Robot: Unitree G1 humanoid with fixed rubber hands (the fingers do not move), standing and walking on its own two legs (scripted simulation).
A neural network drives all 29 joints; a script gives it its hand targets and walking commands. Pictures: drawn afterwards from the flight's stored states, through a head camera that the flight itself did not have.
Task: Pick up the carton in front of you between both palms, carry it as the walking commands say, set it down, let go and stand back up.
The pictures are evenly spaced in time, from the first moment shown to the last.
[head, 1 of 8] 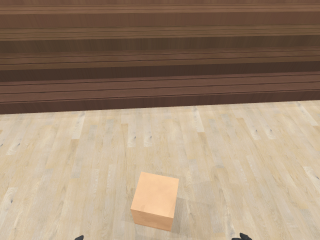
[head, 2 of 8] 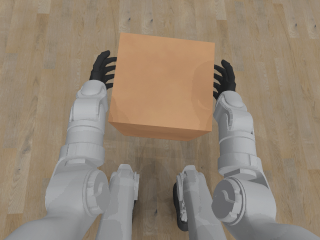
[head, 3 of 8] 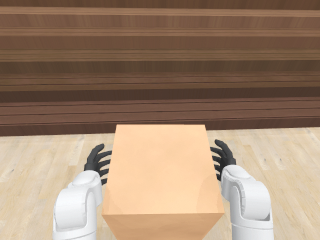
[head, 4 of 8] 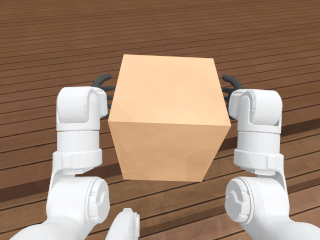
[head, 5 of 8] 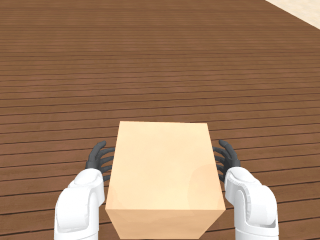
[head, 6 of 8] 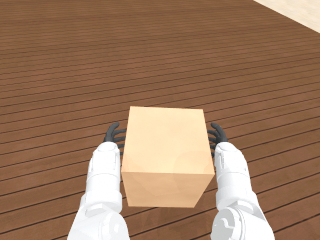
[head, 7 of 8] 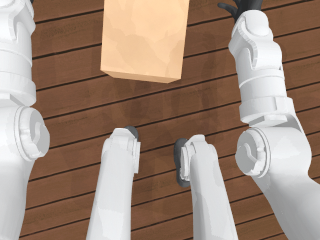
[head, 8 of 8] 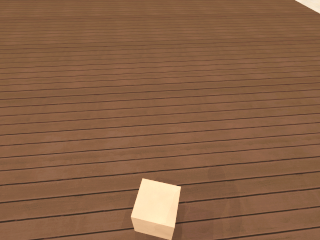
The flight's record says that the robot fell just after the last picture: no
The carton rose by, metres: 1.63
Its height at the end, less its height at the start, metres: +0.85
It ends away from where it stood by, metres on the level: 5.77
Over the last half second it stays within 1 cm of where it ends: yes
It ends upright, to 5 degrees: yes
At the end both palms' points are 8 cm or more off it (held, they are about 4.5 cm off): yes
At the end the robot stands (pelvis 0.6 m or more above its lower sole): yes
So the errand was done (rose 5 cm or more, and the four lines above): yes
